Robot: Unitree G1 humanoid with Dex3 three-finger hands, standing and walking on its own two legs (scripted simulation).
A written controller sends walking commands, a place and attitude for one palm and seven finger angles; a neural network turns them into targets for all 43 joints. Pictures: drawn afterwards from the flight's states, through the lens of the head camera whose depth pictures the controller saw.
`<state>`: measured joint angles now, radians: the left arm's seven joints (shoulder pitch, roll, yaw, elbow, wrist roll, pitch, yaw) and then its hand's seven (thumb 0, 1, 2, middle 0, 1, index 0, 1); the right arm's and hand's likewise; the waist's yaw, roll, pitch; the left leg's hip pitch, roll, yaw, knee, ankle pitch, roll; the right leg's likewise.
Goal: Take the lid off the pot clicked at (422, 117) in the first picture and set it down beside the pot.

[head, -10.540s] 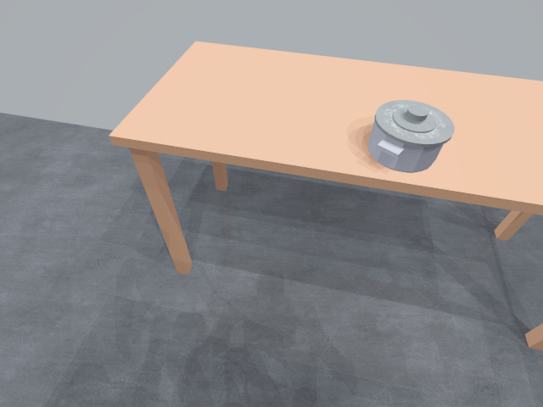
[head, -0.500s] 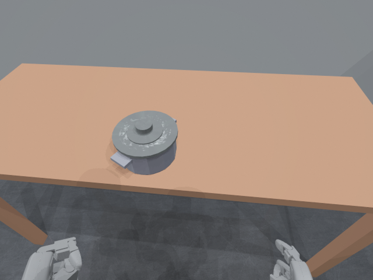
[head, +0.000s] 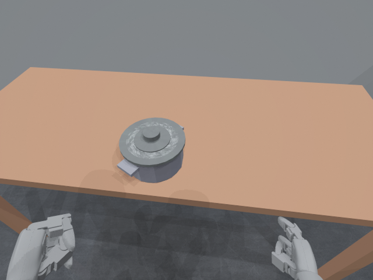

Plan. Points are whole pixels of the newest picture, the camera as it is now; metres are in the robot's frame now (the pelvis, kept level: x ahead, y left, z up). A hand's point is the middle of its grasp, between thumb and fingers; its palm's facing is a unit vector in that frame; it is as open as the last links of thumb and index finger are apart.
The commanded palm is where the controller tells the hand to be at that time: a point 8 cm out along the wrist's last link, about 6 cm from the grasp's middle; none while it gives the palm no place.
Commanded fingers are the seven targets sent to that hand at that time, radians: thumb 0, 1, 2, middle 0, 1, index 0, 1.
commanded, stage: raise the hand higher, near the body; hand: left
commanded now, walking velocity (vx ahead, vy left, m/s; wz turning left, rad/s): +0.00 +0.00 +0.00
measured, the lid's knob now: (151, 133) +0.44 +0.15 +0.07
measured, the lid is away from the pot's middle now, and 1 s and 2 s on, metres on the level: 0.00 0.00 0.00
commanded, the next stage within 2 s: reach forward and open the fingers in 0.22 s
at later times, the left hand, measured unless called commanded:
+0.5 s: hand (55, 223) +0.18 +0.26 +0.09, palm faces +0.06 -0.36 -0.93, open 3.0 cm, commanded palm +0.14 +0.28 +0.14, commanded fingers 0.00 0.60 1.03 -1.18 -1.15 -1.18 -1.15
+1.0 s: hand (53, 206) +0.20 +0.27 +0.11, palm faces -0.19 -0.07 -0.98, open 6.3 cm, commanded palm +0.19 +0.27 +0.17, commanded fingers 0.00 -0.14 1.32 -0.88 -0.26 -0.88 -0.26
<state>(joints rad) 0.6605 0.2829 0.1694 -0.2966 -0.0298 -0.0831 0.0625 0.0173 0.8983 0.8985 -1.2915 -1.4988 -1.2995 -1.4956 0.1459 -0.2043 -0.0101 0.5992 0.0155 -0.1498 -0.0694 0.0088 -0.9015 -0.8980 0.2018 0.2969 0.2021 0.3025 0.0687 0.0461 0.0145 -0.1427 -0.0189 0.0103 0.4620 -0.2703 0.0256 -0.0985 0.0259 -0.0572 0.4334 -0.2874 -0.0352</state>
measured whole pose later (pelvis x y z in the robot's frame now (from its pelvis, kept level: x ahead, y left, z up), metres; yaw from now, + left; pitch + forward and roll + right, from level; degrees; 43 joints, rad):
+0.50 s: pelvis -0.01 +0.02 +0.00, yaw -2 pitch +1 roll -1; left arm 0.57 0.49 0.12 -0.49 0.58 0.10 0.09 0.01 0.83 0.91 -1.26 -1.42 -1.27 -1.42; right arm 0.14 -0.25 0.03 0.55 0.00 0.06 0.00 0.01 -0.90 -0.90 0.20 0.30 0.20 0.30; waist 0.08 0.09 -0.01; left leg -0.25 -0.03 0.06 0.50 -0.27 0.05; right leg -0.22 0.01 -0.01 0.48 -0.28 -0.01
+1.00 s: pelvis -0.04 +0.02 +0.00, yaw +0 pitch -1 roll -1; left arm 0.18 0.65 0.07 -0.24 0.74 0.01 -0.24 0.00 0.13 1.23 -1.00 -0.60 -1.00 -0.59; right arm 0.11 -0.28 0.02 0.56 0.04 0.09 0.00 0.01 -0.90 -0.90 0.20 0.30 0.20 0.30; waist 0.06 0.12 0.03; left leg -0.22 -0.04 0.01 0.43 -0.19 0.05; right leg -0.17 0.01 -0.06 0.40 -0.20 -0.01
